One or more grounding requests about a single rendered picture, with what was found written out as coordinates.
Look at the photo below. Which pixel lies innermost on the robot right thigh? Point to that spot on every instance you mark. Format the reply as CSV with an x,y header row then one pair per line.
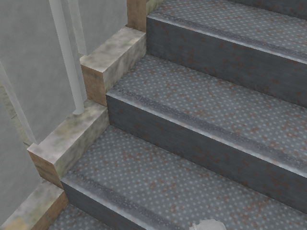
x,y
207,224

